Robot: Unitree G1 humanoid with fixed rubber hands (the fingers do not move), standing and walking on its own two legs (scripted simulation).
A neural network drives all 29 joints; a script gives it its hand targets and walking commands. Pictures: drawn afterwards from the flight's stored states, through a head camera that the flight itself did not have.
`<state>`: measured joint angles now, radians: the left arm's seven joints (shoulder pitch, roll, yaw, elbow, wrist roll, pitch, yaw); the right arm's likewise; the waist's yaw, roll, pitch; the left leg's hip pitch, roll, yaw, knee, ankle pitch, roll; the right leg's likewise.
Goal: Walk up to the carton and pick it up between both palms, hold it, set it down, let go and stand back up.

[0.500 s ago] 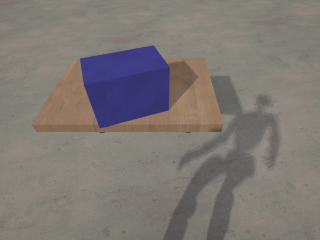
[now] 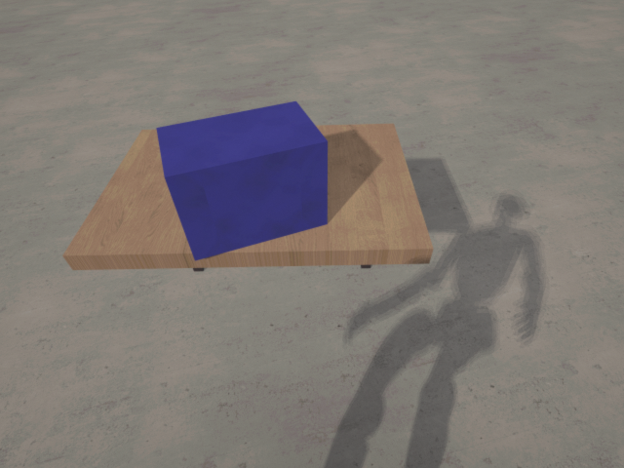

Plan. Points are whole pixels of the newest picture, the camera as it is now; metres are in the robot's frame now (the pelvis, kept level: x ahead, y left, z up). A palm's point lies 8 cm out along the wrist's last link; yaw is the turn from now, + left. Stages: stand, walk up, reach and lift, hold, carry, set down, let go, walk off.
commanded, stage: walk up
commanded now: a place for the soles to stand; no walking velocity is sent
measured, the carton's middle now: (246, 178) +0.73 +0.15 -0.02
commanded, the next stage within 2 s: none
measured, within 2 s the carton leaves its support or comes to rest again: neither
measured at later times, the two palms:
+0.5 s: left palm out of the picture +0.07 +0.33 -0.09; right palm out of the picture +0.08 -0.30 -0.12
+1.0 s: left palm out of the picture +0.06 +0.34 -0.09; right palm out of the picture +0.09 -0.28 -0.12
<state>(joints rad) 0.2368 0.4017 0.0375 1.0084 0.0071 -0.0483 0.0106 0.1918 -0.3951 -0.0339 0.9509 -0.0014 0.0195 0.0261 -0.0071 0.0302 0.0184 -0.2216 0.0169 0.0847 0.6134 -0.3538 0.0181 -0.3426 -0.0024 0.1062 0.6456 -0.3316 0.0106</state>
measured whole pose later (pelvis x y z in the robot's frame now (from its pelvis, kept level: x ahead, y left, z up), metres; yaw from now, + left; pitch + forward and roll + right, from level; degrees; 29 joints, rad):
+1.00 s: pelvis +0.02 +0.02 +0.01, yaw -1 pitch -1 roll +1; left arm 0.26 0.38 0.04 1.03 0.01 -0.05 0.01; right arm 0.18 -0.39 -0.03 0.97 0.00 0.02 0.02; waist -0.01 0.05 0.03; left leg -0.26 0.01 0.04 0.60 -0.38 0.02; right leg -0.30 0.00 0.11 0.57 -0.26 0.02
